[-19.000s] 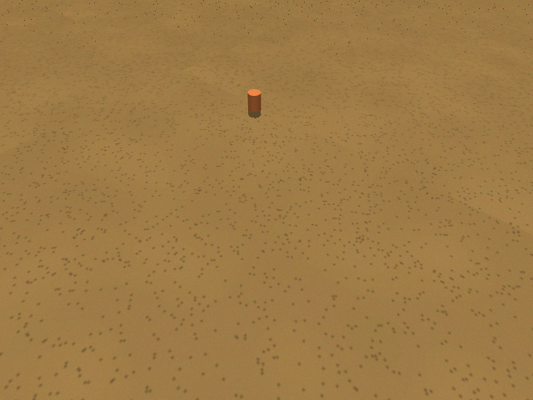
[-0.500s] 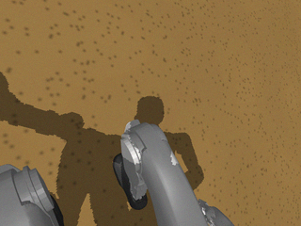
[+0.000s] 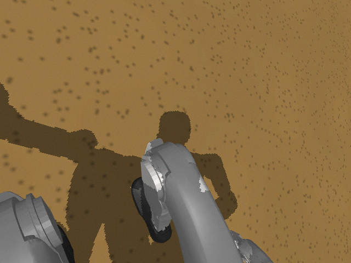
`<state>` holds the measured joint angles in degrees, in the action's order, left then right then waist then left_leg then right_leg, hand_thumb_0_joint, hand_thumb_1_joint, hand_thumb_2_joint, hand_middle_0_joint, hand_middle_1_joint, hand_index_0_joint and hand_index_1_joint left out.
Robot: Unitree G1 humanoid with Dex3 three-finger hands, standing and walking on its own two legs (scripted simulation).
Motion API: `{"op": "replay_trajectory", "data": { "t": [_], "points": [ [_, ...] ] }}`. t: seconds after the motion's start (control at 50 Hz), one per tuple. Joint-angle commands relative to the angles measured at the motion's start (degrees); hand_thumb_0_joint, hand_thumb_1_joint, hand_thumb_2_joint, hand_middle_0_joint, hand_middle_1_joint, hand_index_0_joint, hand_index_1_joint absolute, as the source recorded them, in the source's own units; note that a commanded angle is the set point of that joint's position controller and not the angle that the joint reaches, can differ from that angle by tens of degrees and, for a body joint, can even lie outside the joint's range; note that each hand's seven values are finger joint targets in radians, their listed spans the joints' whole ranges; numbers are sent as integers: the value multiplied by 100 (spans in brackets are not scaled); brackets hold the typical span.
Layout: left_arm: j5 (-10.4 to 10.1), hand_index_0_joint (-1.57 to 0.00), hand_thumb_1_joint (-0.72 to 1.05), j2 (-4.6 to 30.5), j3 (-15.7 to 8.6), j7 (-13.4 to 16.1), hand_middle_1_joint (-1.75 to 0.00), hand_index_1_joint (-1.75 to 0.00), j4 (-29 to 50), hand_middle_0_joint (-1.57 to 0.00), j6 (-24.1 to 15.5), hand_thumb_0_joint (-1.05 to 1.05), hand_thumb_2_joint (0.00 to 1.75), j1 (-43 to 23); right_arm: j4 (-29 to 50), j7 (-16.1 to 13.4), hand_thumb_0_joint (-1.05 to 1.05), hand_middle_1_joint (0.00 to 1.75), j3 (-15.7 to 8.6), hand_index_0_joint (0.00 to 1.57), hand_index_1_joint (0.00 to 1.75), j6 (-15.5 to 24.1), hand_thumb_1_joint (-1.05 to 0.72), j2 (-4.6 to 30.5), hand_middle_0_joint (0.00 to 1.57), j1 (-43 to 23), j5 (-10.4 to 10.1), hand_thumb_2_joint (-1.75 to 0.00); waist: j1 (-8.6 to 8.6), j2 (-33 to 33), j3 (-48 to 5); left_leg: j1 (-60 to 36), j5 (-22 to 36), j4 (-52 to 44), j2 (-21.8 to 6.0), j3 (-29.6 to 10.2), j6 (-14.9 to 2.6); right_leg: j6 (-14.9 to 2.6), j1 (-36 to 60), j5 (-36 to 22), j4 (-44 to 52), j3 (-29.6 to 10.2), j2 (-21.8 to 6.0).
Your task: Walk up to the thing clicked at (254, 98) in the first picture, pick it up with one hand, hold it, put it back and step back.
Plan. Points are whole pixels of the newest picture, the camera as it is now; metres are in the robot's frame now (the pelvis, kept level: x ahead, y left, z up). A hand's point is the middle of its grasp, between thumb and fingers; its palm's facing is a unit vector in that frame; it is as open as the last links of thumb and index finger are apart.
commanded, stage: settle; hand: left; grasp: from above
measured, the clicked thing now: out of the picture +0.51 +0.33 -0.25
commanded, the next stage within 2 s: lift in 1.02 s
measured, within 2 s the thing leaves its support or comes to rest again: leaves its support in 0.50 s
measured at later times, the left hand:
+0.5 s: hand out of the picture +0.49 +0.34 -0.20, palm faces -0.39 -0.10 -0.91, open 11.7 cm
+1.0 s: hand out of the picture +0.48 +0.34 -0.10, palm faces -0.46 -0.11 -0.88, open 11.6 cm
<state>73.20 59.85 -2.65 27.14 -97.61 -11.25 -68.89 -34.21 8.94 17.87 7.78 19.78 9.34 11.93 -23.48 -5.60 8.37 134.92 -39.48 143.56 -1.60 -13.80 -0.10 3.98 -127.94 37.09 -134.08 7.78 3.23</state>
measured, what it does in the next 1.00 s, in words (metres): stands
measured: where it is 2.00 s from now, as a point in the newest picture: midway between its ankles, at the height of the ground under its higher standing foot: (115, 245)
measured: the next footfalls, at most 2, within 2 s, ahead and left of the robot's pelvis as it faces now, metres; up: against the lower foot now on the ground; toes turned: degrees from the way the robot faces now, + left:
none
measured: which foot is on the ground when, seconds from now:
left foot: down 0.00-1.00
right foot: down 0.00-1.00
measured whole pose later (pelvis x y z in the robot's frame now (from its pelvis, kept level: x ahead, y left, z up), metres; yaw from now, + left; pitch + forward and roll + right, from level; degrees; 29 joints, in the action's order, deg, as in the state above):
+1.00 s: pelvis +0.00 -0.01 +0.04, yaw +4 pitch +34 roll -10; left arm 68.2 47.9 -1.5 7.2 -73.7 -7.2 -61.5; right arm -34.0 6.9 8.0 -1.6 18.8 10.4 6.8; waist -16.5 -0.1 0.5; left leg 131.4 -37.4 134.5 -0.8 -9.6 0.2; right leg 2.8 -125.5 37.1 -128.4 5.0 1.0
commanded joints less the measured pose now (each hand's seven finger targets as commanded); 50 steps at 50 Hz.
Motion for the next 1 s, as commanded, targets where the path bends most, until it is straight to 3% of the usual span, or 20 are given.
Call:
{"op": "replay_trajectory", "data": {
  "t": [0.0,0.04,0.18,0.22,0.26,0.28,0.32,0.38,0.4,0.46,0.48,0.54,0.6,0.68,0.72,0.82,0.84,0.88,0.9,0.98],
  "points": [
    [-56,-57,17,1030,19,109,-117,-115,503,-54,88,0,110,-1262,-74,-68,0,30,-549,20,30,-40,-90,1750,20,1116,-5,-90,-289,2518,-3344,-2602,761,-1528,-74,490,-70,-516,1823,-1054,1174,710,189],
    [-32,-55,11,942,57,98,-119,-117,411,-53,103,0,111,-1195,-48,-51,0,30,-535,20,30,-26,-93,1784,20,1145,-2,-91,-359,2446,-3179,-2520,743,-1493,-54,492,-73,-522,1745,-1038,1176,714,177],
    [-81,-55,7,1175,-15,50,-116,-115,944,-54,128,0,115,-1439,-8,-77,0,30,-607,20,30,-43,-93,1813,20,1106,-24,-91,-243,2673,-3478,-2531,726,-1488,-46,601,-88,-531,1958,-1023,1242,637,180],
    [-50,-54,6,1392,-240,65,-118,-117,1098,-53,164,0,116,-1401,-36,-91,0,30,-642,20,30,-54,-93,1836,20,1205,-29,-91,-139,2681,-3667,-2555,774,-1482,-33,607,-76,-550,2002,-1026,1248,652,161],
    [-48,-57,9,1345,-324,38,-114,-114,1322,-57,199,0,115,-1389,-72,-75,0,30,-693,20,30,-72,-92,1799,20,1253,-20,-91,-79,2959,-3993,-2893,1028,-1494,-40,576,-36,-565,1955,-1213,1165,683,148],
    [-65,-58,10,1235,-222,20,-112,-112,1430,-58,207,0,113,-1340,-64,-71,0,30,-711,20,30,-84,-93,1771,20,1200,-26,-91,-57,3024,-4053,-2905,1069,-1490,-54,617,-31,-575,2056,-1251,1171,653,171],
    [-56,-58,11,1321,-389,11,-115,-114,1836,-57,244,0,113,-1302,-102,-46,0,30,-783,20,30,-95,-92,1734,20,1268,-62,-91,35,3201,-4377,-3127,1399,-1485,-45,626,-15,-582,2134,-1534,1121,638,160],
    [-149,-60,15,1295,-558,-84,-112,-111,2258,-59,308,0,111,-1216,-119,-17,0,30,-949,20,30,-121,-92,1736,20,1292,-110,-91,169,3332,-4504,-3199,1581,-1474,-15,700,8,-617,2057,-1624,1148,589,125],
    [-173,-61,15,1179,-470,-146,-112,-111,2525,-60,329,0,111,-1181,-128,13,0,30,-941,20,30,-139,-92,1658,20,1290,-110,-91,240,3586,-4651,-3308,1620,-1539,-17,737,17,-619,2144,-1663,1154,546,124],
    [-276,-63,19,1241,-664,-306,-111,-110,3351,-62,393,0,111,-1239,-89,58,0,30,-1170,20,30,-201,-92,1656,20,1343,-184,-91,372,3747,-4989,-3604,1714,-1612,-6,756,53,-682,2017,-1624,1172,503,83],
    [-332,-65,21,1105,-647,-377,-111,-110,3369,-64,446,0,111,-1066,-69,58,0,30,-1275,20,30,-241,-92,1724,20,1326,-231,-91,460,3836,-5019,-3719,1735,-1706,30,746,91,-730,1835,-1597,1167,485,40],
    [-470,-73,32,568,-398,-623,-110,-109,3779,-71,575,0,111,-1096,-111,111,0,30,-1425,20,30,-330,-92,1563,20,1374,-319,-91,454,3755,-5354,-4017,1958,-1704,8,822,45,-688,1856,-1750,1265,394,59],
    [-567,-80,41,521,-328,-865,-112,-111,3779,-79,681,0,117,-1179,-148,80,0,30,-1473,20,30,-486,-92,1475,20,1412,-389,-91,477,3345,-5276,-3650,1689,-1854,51,881,-17,-673,2039,-1619,1445,331,61],
    [-586,-88,52,134,-69,-1276,-115,-114,3609,-88,725,0,123,-1230,-222,-13,0,30,-1519,20,30,-696,-92,1433,20,1527,-439,-91,375,3032,-5017,-3556,1663,-1991,85,859,-29,-689,2002,-1517,1575,336,42],
    [-599,-91,54,236,-108,-1447,-117,-117,3673,-90,686,0,126,-1277,-208,-66,0,30,-1540,20,30,-791,-92,1418,20,1555,-459,-91,379,2750,-4865,-3410,1602,-2016,94,888,-61,-671,2163,-1478,1685,291,33],
    [-663,-91,55,21,-4,-1741,-118,-117,3451,-90,555,0,125,-1155,-57,-183,0,30,-1498,20,30,-923,-92,1346,20,1473,-493,-91,407,2430,-4769,-3275,1574,-2074,120,928,-85,-652,2312,-1437,1801,227,4],
    [-638,-92,55,286,-155,-1762,-118,-117,3500,-91,536,0,126,-1204,-60,-208,0,30,-1512,20,30,-947,-92,1354,20,1502,-501,-91,461,2341,-4928,-3326,1587,-2078,113,939,-111,-620,2397,-1464,1819,198,2],
    [-616,-90,54,160,-31,-1792,-117,-116,3401,-89,487,0,125,-1293,-27,-229,0,30,-1466,20,30,-973,-92,1293,20,1454,-504,-91,472,2360,-4810,-3173,1353,-2143,144,982,-106,-639,2349,-1246,1870,171,-7],
    [-576,-90,53,360,-124,-1764,-117,-117,3463,-89,445,0,125,-1389,2,-249,0,30,-1454,20,30,-985,-92,1303,20,1381,-496,-91,493,2421,-4782,-3112,1176,-2156,145,982,-108,-652,2252,-1072,1870,169,2],
    [-488,-87,49,531,-180,-1677,-115,-115,3663,-87,337,0,126,-1705,19,-306,0,30,-1429,20,30,-1012,-92,1235,20,1343,-503,-91,557,2704,-5049,-3363,1005,-2277,140,1024,-88,-656,2237,-904,1873,132,18]
  ]
}}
